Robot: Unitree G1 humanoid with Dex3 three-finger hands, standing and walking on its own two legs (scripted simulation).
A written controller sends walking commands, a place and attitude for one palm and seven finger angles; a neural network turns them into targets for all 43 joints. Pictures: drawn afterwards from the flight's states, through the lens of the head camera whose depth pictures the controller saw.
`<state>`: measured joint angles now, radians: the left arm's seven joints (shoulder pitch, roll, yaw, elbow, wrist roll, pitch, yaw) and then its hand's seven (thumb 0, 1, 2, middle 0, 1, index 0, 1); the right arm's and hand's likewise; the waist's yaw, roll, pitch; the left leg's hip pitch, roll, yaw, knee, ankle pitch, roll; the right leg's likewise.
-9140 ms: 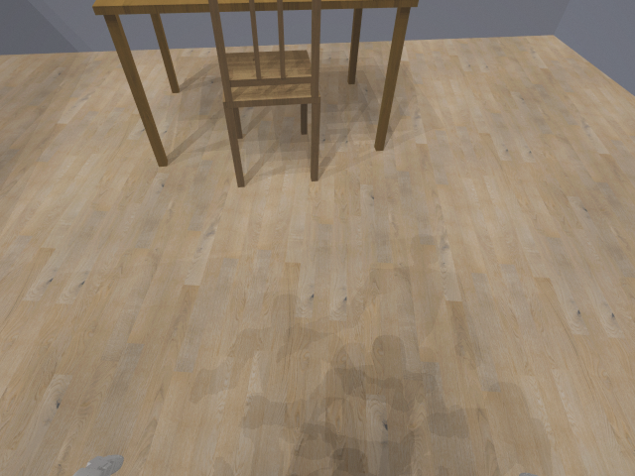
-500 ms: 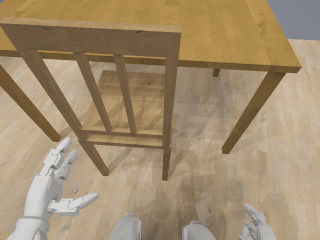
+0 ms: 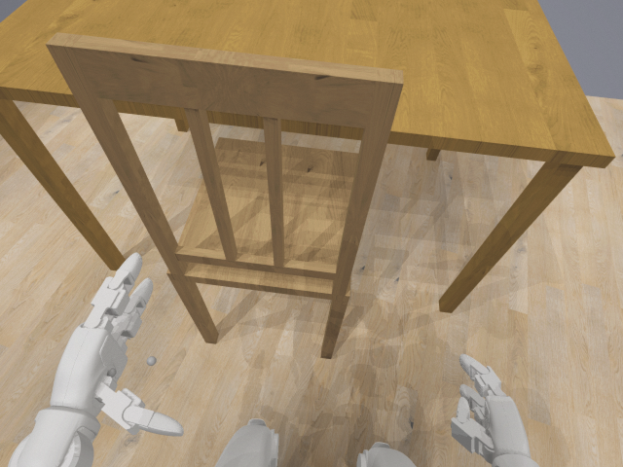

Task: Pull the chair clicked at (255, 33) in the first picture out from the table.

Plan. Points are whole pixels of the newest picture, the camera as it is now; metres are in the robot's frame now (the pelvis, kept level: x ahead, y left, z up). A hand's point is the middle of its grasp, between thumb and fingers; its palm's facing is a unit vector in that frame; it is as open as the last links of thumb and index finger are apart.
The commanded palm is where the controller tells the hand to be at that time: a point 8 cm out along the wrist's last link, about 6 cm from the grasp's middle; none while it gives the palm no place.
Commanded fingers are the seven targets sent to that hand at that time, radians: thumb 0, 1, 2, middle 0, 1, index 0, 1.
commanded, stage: raise the hand toward the chair's back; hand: left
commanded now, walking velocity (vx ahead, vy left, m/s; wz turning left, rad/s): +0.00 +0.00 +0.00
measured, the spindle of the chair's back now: (217, 198) +0.48 +0.18 +0.01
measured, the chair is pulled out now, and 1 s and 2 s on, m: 0.00 0.00 0.00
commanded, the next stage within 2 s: aim the fingers beside a spindle in 0.72 s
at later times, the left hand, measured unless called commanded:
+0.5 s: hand (152, 344) +0.24 +0.20 +0.04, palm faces -0.05 -1.00 -0.06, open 16.9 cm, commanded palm +0.22 +0.26 +0.05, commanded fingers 0.00 -0.50 0.30 -0.06 -0.08 -0.06 -0.08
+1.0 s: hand (167, 347) +0.24 +0.18 +0.04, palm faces -0.06 -1.00 -0.06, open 16.9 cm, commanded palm +0.23 +0.24 +0.04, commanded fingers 0.00 -0.50 0.30 -0.06 -0.08 -0.06 -0.08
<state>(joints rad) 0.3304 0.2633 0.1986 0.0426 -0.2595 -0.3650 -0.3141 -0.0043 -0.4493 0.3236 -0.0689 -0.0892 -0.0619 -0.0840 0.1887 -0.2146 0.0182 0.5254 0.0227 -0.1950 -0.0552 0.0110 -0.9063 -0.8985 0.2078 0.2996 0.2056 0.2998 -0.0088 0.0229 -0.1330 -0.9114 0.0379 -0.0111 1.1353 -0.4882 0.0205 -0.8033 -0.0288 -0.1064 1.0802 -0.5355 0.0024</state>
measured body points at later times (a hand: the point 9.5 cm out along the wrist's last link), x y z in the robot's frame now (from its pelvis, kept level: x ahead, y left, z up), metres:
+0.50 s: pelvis +0.00 +0.00 +0.01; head +0.07 +0.01 +0.45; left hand +0.24 +0.25 +0.05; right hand +0.16 -0.26 -0.07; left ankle +0.03 +0.10 -0.66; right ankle +0.00 -0.13 -0.66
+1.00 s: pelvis +0.00 -0.02 +0.00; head +0.06 -0.01 +0.45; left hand +0.24 +0.24 +0.05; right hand +0.17 -0.26 -0.08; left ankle +0.03 +0.10 -0.66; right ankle +0.00 -0.13 -0.66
